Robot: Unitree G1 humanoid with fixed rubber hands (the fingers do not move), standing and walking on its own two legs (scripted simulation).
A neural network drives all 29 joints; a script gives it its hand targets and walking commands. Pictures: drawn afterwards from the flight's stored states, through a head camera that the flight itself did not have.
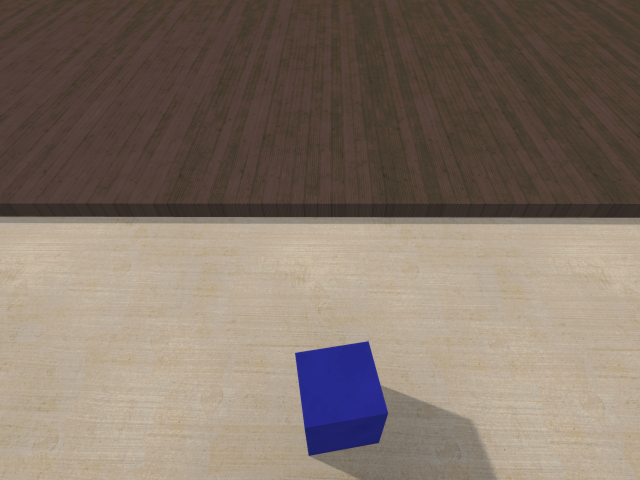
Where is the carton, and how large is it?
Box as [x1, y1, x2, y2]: [295, 341, 387, 455]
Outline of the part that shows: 368,341 295,353 304,427 309,455 378,442 387,415 387,411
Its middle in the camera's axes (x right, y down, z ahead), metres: +0.05 +0.45 +1.11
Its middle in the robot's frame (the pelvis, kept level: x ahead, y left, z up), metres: +0.48 -0.02 -0.65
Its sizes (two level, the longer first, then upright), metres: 0.210 0.200 0.250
